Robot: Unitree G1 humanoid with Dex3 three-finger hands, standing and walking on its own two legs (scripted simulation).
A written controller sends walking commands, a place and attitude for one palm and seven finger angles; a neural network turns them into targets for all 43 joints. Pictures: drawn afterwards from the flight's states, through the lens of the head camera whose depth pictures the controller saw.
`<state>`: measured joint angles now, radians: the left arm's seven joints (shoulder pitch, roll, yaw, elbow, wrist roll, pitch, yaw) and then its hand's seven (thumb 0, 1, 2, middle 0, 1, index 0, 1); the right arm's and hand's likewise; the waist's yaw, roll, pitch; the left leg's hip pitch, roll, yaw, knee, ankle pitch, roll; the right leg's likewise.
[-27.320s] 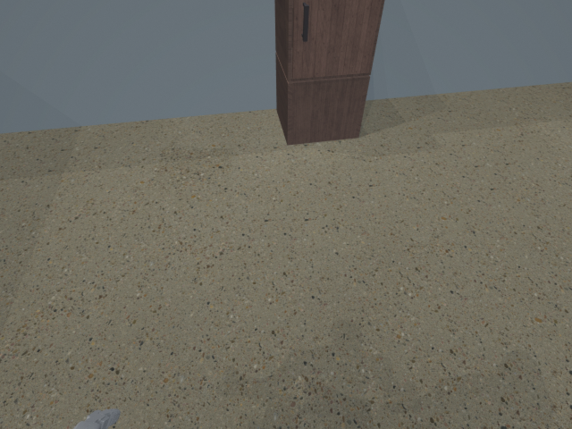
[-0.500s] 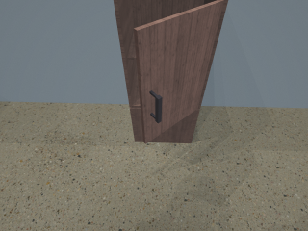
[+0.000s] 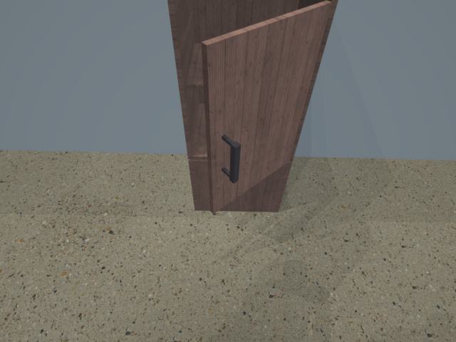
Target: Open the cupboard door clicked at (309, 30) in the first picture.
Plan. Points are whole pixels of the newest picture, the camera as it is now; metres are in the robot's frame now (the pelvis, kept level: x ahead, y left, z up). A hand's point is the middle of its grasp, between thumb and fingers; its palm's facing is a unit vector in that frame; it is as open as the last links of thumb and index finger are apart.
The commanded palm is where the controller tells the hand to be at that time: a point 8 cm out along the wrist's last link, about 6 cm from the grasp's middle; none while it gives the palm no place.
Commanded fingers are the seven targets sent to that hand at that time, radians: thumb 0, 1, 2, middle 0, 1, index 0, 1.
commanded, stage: look to check the result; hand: left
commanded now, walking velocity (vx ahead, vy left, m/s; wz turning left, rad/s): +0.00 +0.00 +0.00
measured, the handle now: (230, 159) +0.59 +0.03 -0.08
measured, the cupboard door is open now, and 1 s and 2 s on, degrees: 41 41 41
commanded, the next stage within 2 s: walk to a spot facing it in 0.60 s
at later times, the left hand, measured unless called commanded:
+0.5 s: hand out of the picture +0.00 +0.16 -0.18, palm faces +0.04 -0.98 -0.17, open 7.3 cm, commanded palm none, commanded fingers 0.00 0.90 0.90 -0.20 -0.30 -0.20 -0.30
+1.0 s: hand out of the picture +0.03 +0.16 -0.18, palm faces -0.03 -0.98 -0.20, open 7.3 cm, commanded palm none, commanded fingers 0.00 0.90 0.90 -0.20 -0.30 -0.20 -0.30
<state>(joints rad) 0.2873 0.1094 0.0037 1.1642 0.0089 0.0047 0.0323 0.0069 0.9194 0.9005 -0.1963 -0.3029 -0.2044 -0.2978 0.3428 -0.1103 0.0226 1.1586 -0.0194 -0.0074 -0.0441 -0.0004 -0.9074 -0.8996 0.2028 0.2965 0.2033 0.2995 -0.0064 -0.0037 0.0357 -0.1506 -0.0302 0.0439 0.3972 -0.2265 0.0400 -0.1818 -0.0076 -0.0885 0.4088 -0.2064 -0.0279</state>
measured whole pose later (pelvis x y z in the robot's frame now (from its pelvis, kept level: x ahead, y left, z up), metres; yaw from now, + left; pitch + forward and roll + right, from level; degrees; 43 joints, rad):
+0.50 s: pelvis +0.02 +0.00 +0.00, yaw +0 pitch -1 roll +0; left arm 0.28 0.12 0.01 1.16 0.01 0.00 0.04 0.00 0.91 0.90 -0.19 -0.30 -0.20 -0.30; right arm 0.30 -0.12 0.02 1.15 -0.02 -0.02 -0.05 0.00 -0.91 -0.90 0.20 0.30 0.20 0.30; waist 0.00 0.00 0.03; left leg -0.12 -0.03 0.04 0.38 -0.25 0.04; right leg -0.16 -0.01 -0.09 0.41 -0.23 -0.02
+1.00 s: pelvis +0.02 -0.01 -0.01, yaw -5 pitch +0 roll +2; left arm 0.26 0.15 0.06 1.09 0.02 0.05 0.01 0.00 0.91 0.90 -0.20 -0.30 -0.20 -0.30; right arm 0.26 -0.14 -0.02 1.09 -0.02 0.01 -0.06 0.00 -0.91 -0.90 0.20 0.30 0.21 0.30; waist 0.01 -0.01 0.08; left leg -0.18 0.00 0.13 0.49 -0.32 0.03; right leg -0.28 0.01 -0.01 0.59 -0.31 -0.03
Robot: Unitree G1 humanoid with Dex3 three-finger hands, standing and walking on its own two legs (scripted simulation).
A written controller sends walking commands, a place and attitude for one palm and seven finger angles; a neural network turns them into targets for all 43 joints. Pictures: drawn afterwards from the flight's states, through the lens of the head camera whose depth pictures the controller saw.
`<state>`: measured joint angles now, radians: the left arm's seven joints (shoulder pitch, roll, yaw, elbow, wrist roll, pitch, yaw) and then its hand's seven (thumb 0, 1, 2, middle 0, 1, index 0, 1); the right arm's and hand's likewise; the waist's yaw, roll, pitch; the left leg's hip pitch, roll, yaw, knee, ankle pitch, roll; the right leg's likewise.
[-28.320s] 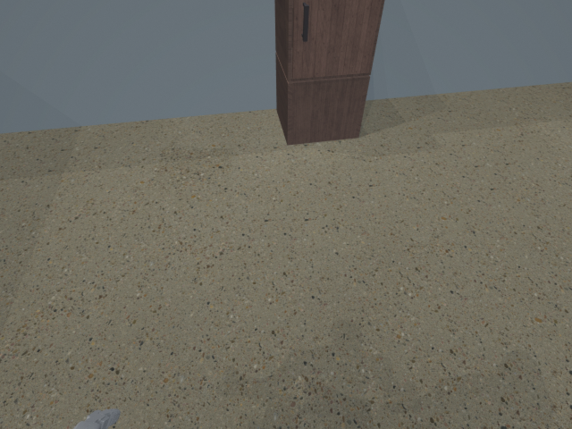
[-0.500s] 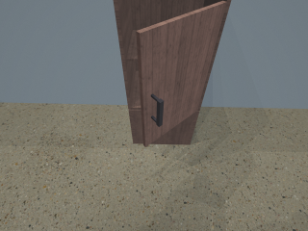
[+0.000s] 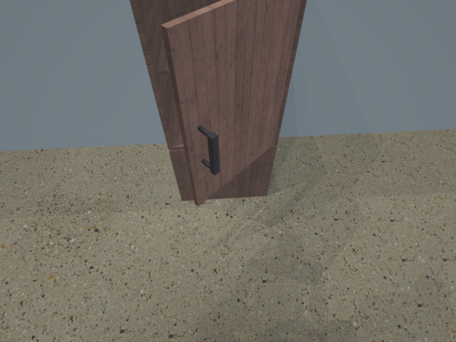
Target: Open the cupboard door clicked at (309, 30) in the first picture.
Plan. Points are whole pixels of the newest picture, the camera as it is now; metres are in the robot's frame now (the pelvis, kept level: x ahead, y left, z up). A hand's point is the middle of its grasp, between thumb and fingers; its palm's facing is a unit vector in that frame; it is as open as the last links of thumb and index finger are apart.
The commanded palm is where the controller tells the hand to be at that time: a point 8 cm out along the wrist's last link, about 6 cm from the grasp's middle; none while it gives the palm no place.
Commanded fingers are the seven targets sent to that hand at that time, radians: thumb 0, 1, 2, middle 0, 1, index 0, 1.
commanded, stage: walk to a spot facing it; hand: left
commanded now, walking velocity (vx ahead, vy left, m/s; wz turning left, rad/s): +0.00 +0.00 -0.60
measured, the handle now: (208, 151) +0.56 +0.09 -0.07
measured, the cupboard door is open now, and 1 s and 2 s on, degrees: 41 41 41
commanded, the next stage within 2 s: none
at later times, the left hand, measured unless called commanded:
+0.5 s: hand out of the picture +0.09 +0.13 -0.14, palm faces -0.15 -0.95 -0.29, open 7.3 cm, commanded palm none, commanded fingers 0.00 0.90 0.90 -0.20 -0.30 -0.20 -0.30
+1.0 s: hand (161, 288) +0.24 +0.17 -0.17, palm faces -0.45 -0.86 -0.25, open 7.3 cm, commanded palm none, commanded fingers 0.00 0.90 0.90 -0.20 -0.30 -0.20 -0.30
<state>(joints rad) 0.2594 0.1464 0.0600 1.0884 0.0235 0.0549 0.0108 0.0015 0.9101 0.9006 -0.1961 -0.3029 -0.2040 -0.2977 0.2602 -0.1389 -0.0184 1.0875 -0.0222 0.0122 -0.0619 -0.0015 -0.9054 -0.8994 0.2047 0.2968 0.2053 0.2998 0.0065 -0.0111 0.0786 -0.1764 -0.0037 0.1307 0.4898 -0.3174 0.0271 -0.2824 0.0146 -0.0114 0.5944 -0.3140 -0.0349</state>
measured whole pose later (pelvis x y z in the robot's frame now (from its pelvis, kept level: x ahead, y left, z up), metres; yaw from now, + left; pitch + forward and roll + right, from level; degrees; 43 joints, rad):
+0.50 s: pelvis +0.02 -0.06 +0.01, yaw -15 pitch +2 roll +3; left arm 0.26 0.16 0.07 0.95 0.02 0.02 0.02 0.00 0.91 0.90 -0.20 -0.30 -0.21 -0.30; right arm 0.04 -0.24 -0.06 0.92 -0.01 0.06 -0.04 0.00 -0.91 -0.90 0.20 0.30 0.20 0.30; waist 0.04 0.02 0.10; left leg -0.52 0.04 -0.06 1.10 -0.34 -0.08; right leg -0.22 0.11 0.13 0.43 -0.23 -0.11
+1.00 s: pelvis +0.08 +0.00 +0.01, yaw -32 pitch +2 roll -2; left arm 0.22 0.30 0.11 0.91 0.03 0.05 0.00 0.00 0.91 0.90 -0.20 -0.30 -0.20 -0.30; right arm 0.14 -0.18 0.00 0.84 -0.02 0.01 -0.04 0.00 -0.90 -0.90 0.21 0.30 0.21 0.30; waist 0.05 -0.05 0.10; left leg -0.26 0.02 0.01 0.51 -0.29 0.02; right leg -0.48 0.07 0.08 1.08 -0.50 0.04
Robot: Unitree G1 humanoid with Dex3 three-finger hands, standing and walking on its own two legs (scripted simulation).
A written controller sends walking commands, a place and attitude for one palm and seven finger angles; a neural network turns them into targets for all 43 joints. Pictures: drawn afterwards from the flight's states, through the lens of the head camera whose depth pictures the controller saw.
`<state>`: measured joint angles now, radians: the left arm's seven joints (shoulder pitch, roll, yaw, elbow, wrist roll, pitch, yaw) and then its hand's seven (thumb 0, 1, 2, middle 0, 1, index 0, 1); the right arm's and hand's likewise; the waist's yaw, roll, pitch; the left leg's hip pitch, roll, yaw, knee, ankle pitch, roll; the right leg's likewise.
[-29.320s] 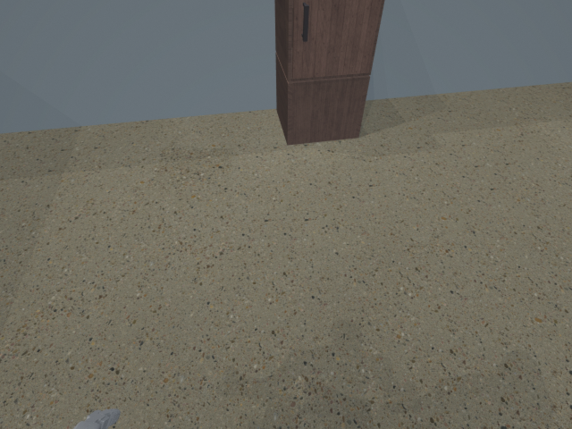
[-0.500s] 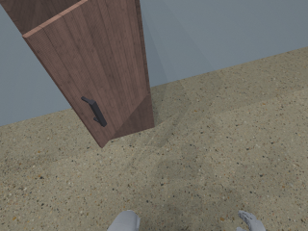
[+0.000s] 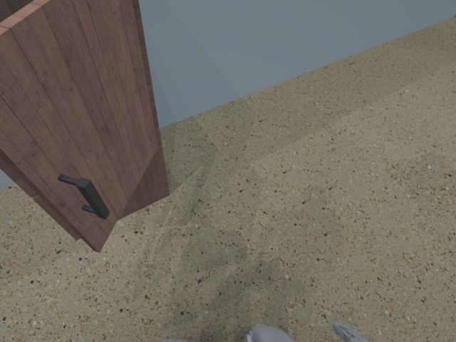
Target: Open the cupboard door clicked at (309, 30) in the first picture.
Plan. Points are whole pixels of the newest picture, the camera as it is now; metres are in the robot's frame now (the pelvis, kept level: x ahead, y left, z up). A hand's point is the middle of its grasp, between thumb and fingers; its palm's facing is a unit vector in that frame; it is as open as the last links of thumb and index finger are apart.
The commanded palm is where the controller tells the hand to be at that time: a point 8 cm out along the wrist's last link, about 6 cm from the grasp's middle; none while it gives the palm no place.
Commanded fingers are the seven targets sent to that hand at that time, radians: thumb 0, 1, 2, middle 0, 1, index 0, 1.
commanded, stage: walk to a spot facing it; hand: left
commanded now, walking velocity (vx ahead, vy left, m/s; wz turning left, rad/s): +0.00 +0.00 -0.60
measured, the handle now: (85, 197) +0.36 +0.33 -0.08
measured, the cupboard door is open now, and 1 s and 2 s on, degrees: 41 41 41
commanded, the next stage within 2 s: turn to face it in 1.98 s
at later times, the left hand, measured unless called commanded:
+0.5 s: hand (187, 294) +0.21 +0.09 -0.15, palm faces -0.36 -0.89 -0.27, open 7.3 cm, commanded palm none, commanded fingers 0.00 0.90 0.90 -0.20 -0.30 -0.20 -0.30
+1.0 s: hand (197, 259) +0.29 +0.09 -0.17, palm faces -0.54 -0.82 -0.18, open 7.4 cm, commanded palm none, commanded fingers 0.00 0.90 0.90 -0.20 -0.30 -0.20 -0.30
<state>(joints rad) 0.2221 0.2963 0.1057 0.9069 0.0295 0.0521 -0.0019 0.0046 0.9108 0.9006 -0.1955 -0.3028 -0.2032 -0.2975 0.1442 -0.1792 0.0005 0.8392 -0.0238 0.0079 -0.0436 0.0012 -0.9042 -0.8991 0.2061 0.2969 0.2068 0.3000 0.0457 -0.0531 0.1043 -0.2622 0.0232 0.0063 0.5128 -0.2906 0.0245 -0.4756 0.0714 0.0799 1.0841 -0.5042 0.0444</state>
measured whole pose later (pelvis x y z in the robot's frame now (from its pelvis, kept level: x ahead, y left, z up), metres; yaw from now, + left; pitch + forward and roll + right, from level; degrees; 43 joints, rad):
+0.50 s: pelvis +0.02 -0.04 +0.00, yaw -20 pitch +0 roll +2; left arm 0.10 0.21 0.04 0.86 0.02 0.03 0.01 0.00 0.91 0.90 -0.20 -0.30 -0.21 -0.30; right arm 0.24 -0.24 -0.05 0.94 -0.01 0.06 -0.02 0.01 -0.91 -0.90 0.20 0.30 0.20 0.30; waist -0.05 0.01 0.12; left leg -0.47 0.09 0.04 1.12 -0.45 -0.09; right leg -0.25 0.03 0.01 0.54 -0.29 -0.06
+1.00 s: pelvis +0.13 -0.06 +0.00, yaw -36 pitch +3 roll -2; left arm 0.25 0.26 0.10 0.95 0.04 0.03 -0.05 0.01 0.91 0.90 -0.19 -0.30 -0.20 -0.30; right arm 0.32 -0.17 -0.01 0.91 -0.03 -0.06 -0.03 0.00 -0.90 -0.90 0.21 0.30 0.21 0.30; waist 0.02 -0.04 0.04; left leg -0.10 0.07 0.14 0.39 -0.33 -0.01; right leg -0.60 -0.02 -0.03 1.17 -0.30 0.00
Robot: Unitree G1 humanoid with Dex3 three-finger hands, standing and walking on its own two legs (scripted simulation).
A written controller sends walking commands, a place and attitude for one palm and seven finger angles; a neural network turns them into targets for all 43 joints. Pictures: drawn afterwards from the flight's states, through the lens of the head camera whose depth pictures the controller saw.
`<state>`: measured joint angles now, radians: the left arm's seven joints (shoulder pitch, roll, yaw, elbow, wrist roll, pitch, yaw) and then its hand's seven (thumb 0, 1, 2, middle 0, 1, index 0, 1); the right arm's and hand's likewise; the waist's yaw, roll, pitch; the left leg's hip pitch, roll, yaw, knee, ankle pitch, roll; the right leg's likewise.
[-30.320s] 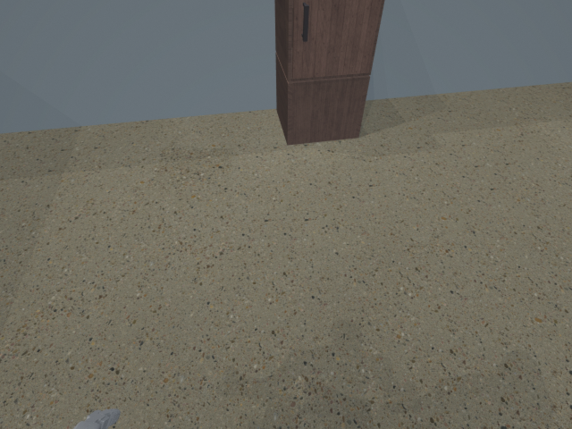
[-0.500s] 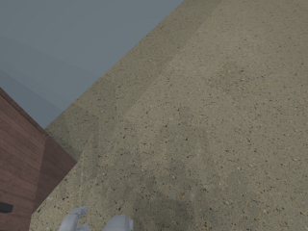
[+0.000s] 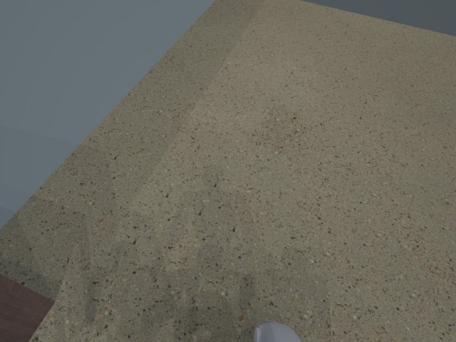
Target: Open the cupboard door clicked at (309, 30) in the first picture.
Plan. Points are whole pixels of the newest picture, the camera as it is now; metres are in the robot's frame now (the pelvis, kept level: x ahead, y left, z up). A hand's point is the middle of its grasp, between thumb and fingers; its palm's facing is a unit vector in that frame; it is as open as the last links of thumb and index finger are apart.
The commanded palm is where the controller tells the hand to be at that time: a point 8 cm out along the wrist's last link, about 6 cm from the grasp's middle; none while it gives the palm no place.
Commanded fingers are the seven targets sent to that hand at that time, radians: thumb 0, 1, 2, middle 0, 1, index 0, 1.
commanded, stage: walk to a spot facing it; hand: left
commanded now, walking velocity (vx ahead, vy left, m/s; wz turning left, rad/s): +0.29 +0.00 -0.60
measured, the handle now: out of the picture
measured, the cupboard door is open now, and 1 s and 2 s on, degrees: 41 41 41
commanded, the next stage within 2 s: turn to face it in 0.98 s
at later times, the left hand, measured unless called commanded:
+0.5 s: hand (206, 251) +0.32 +0.07 -0.16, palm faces -0.27 -0.93 -0.26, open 7.3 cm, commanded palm none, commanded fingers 0.00 0.90 0.90 -0.20 -0.30 -0.20 -0.30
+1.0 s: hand (241, 192) +0.51 -0.01 -0.18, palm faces -0.36 -0.92 -0.17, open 7.3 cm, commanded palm none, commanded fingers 0.00 0.90 0.90 -0.20 -0.30 -0.20 -0.30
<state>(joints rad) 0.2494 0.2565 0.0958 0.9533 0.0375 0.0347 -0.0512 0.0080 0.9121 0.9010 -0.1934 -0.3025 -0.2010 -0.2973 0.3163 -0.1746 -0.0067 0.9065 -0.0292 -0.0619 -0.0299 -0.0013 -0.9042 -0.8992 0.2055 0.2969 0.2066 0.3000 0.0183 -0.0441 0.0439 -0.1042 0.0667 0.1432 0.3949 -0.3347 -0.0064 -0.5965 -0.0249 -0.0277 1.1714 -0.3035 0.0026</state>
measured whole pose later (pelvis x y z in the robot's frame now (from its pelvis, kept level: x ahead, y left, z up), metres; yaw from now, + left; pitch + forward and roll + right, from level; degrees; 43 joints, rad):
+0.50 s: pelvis +0.21 -0.11 +0.00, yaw -17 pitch +1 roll +3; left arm 0.24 0.19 0.05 0.97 0.01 -0.05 0.00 0.00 0.93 0.90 -0.20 -0.30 -0.21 -0.30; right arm 0.20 -0.17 -0.04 0.93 -0.02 -0.02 -0.01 0.00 -0.91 -0.90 0.20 0.30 0.20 0.30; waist -0.03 -0.01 0.08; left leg -0.65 0.14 -0.01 1.14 -0.21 -0.07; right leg -0.17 0.11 -0.03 0.40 -0.25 -0.15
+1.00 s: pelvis +0.47 -0.18 -0.01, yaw -26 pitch +2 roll +1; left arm 0.37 0.16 0.05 1.07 0.03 -0.02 0.00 0.01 0.91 0.90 -0.20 -0.30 -0.20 -0.30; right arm 0.24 -0.16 -0.02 0.99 -0.02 -0.08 -0.03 0.00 -0.91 -0.90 0.20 0.30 0.20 0.30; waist 0.03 -0.04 0.05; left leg -0.24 -0.03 0.16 0.49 -0.28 0.07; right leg -0.47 -0.02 0.02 1.31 -0.30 0.00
